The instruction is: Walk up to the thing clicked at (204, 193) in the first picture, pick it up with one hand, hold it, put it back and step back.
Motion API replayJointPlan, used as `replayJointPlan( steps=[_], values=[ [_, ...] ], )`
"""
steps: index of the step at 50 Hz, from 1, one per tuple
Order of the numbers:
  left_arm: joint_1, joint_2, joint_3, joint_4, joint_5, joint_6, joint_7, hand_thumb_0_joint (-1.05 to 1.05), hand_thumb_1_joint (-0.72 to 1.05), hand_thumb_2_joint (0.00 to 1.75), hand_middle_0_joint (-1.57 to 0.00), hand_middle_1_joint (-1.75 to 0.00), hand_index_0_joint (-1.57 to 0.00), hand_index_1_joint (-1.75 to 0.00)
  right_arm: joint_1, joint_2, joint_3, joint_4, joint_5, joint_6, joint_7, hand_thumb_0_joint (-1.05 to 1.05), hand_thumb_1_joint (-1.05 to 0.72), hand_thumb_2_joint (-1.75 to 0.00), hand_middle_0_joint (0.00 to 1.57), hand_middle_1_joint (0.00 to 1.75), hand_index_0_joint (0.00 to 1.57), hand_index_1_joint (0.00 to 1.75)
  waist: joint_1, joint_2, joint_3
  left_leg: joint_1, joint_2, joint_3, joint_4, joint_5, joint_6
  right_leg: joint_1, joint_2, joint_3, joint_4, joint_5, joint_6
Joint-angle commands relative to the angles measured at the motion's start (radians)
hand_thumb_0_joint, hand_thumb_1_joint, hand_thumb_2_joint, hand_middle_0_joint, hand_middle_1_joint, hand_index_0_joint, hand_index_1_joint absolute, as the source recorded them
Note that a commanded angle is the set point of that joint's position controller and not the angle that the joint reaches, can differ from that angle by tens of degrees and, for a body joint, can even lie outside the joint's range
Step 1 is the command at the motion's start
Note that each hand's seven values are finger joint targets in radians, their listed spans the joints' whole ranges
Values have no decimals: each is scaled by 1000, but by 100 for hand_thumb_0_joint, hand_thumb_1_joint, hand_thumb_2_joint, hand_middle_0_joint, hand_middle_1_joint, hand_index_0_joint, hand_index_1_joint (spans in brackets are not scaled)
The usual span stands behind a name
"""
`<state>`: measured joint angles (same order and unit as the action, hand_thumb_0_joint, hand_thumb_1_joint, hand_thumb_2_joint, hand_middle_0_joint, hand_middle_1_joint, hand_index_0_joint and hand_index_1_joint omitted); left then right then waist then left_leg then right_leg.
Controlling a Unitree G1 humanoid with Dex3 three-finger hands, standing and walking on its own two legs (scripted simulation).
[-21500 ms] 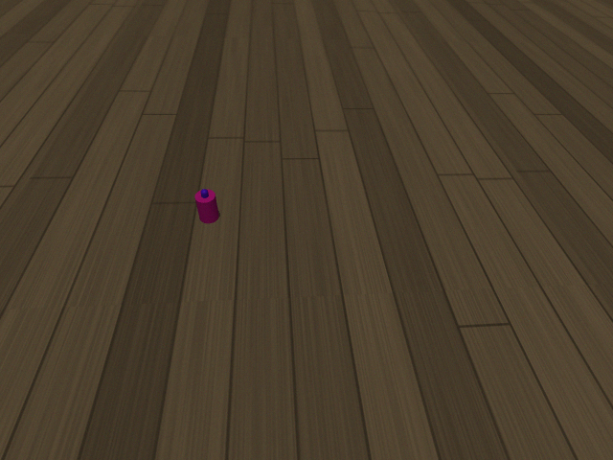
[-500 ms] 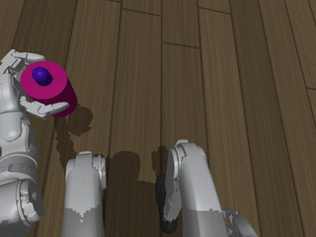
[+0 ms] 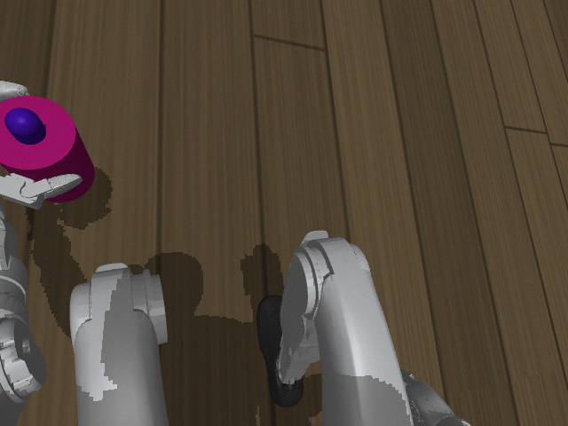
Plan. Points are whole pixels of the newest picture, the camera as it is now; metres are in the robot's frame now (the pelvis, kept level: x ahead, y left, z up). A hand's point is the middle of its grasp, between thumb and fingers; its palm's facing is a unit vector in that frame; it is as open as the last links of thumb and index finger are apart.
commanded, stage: crouch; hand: left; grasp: from the side
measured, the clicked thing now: (43, 149) +0.48 +0.22 -0.09
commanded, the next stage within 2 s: lower in 0.30 s
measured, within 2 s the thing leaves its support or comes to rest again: neither
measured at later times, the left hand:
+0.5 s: hand (38, 154) +0.48 +0.24 -0.12, palm faces +0.24 -0.97 -0.01, open 11.8 cm
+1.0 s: hand (56, 168) +0.49 +0.23 -0.18, palm faces +0.25 -0.97 +0.00, open 11.8 cm
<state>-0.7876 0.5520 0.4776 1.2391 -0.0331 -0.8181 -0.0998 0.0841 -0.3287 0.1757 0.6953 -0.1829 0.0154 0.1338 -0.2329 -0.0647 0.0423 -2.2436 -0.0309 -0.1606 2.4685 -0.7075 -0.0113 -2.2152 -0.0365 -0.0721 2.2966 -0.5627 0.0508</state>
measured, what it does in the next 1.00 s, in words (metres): stands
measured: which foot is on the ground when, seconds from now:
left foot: down 0.00-1.00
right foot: down 0.00-1.00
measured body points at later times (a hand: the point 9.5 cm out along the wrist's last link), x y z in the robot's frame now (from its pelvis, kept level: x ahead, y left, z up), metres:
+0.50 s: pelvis +0.00 +0.01 -0.01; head +0.24 +0.12 +0.35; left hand +0.46 +0.29 -0.12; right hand +0.09 -0.27 -0.09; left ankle +0.08 +0.12 -0.29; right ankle +0.14 -0.13 -0.29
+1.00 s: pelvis -0.01 +0.01 -0.02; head +0.26 +0.14 +0.31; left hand +0.47 +0.28 -0.18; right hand +0.09 -0.27 -0.08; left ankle +0.08 +0.12 -0.29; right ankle +0.14 -0.13 -0.29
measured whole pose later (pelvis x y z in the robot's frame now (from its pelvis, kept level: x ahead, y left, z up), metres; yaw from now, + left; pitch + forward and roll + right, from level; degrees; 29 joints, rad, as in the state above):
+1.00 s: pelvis -0.01 +0.01 -0.02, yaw -5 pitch +19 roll -16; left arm -0.80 0.77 0.48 1.45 -0.02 -1.02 0.03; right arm -0.07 -0.37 0.42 0.60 -0.31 0.05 0.16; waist -0.32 -0.20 0.26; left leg -2.23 -0.03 -0.28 2.60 -0.73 -0.01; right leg -2.15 -0.01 -0.17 2.33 -0.54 0.08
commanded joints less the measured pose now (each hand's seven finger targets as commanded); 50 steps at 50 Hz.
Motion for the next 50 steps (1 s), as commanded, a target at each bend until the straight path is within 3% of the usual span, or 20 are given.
replayJointPlan(
  steps=[1, 14, 22, 25, 31, 37, 39, 44, 46, 50],
  values=[
    [-289, 193, 2, -181, 7, -88, 9, 0, 3, 123, -120, -136, -121, -137, 141, -282, -73, -25, -18, 8, -8, 0, -92, -91, 20, 30, 20, 30, -34, 338, -643, 400, 19, 54, -322, 118, 6, 384, 34, -106, -146, 94, -74],
    [-280, 201, -15, -182, 13, -122, 57, 0, 2, 123, -122, -136, -123, -138, 112, -310, -24, -41, -48, 29, 7, 0, -93, -91, 20, 30, 20, 30, -76, 363, -603, 435, 28, 10, -295, 171, -4, 385, 34, -133, -115, 147, -72],
    [-270, 248, 2, -142, 12, -143, 81, 0, -5, 121, -125, -140, -126, -141, 74, -322, 4, -61, -57, 38, 14, 0, -94, -92, 20, 30, 20, 30, -92, 338, -548, 356, 28, 11, -270, 112, 7, 405, 44, -137, -127, 104, -68],
    [-243, 236, 3, -52, 9, -155, 94, 0, -5, 122, -125, -140, -126, -141, 61, -328, 26, -67, -62, 39, 16, 0, -93, -91, 20, 30, 20, 30, -111, 296, -493, 327, 31, 0, -259, 83, 11, 397, 48, -145, -131, 87, -64],
    [-240, 316, 22, -16, 17, -213, 96, 0, 0, 120, -123, -137, -124, -138, 11, -345, 64, -93, -82, 33, 16, 0, -93, -91, 20, 30, 20, 30, -118, 323, -492, 355, 38, -17, -247, 97, 7, 415, 54, -161, -116, 99, -62],
    [-268, 337, 22, -10, 5, -255, 102, 0, -1, 119, -120, -135, -121, -136, -2, -369, 98, -85, -106, 33, 13, 0, -93, -91, 20, 30, 20, 30, -150, 382, -483, 432, 49, -42, -233, 163, -8, 422, 56, -182, -96, 158, -61],
    [-252, 342, 8, 30, 20, -257, 108, 0, -4, 119, -121, -135, -121, -136, -23, -368, 110, -91, -115, 36, 14, 0, -94, -91, 20, 30, 20, 30, -156, 381, -459, 411, 49, -38, -225, 159, -7, 432, 60, -185, -97, 157, -60],
    [-262, 381, 17, 26, 23, -277, 124, 0, -8, 118, -119, -134, -120, -135, -37, -382, 130, -92, -128, 43, 13, 0, -94, -91, 20, 30, 20, 30, -163, 400, -448, 429, 54, -56, -223, 167, -13, 442, 61, -201, -90, 167, -58],
    [-250, 365, 10, 46, 19, -279, 131, 0, -7, 119, -118, -134, -119, -135, -39, -381, 140, -89, -134, 45, 13, 0, -94, -91, 20, 30, 20, 30, -174, 388, -447, 429, 55, -58, -213, 176, -12, 456, 65, -205, -93, 179, -55],
    [-257, 376, 7, 77, 18, -293, 141, 0, -5, 119, -117, -133, -118, -134, -66, -390, 152, -101, -138, 46, 12, 0, -93, -91, 20, 30, 20, 30, -184, 368, -393, 404, 57, -73, -219, 126, -10, 430, 67, -218, -100, 147, -52]
  ],
)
